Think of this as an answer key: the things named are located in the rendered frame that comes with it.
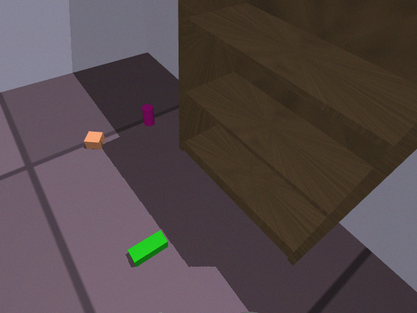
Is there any bookshelf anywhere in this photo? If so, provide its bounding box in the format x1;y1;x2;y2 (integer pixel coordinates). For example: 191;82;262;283
178;0;417;265

